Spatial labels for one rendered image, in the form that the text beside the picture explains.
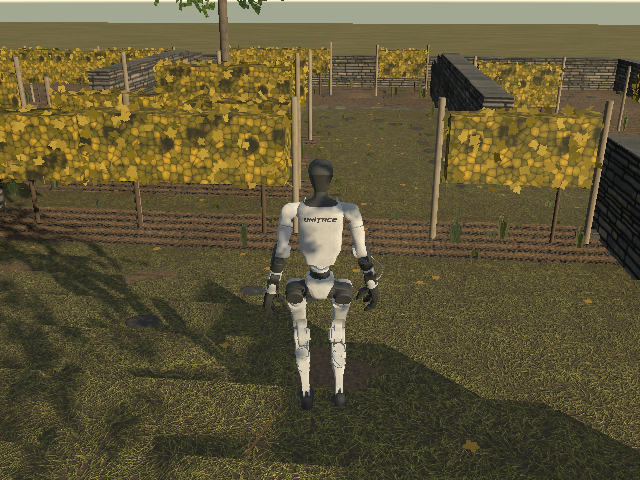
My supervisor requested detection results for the right robot upper arm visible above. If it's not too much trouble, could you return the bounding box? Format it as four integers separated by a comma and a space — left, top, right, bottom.
341, 202, 368, 258

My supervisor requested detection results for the humanoid robot head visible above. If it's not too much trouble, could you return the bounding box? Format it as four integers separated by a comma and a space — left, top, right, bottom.
303, 159, 338, 207

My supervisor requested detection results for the robot left forearm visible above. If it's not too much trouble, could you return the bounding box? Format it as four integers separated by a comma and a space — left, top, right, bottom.
265, 243, 285, 294

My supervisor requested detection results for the left robot hand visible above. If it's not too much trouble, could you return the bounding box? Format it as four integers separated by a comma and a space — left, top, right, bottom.
263, 292, 287, 320

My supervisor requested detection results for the left robot upper arm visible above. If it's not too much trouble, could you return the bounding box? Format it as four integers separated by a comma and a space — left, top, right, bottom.
275, 202, 300, 259

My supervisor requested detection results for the robot right forearm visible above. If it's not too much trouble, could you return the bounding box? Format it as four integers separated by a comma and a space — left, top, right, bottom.
358, 242, 378, 289

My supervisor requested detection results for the right robot hand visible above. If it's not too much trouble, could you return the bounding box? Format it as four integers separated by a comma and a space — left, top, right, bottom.
356, 285, 380, 311

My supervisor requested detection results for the robot left thigh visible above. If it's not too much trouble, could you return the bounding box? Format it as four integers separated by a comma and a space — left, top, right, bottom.
285, 278, 311, 346

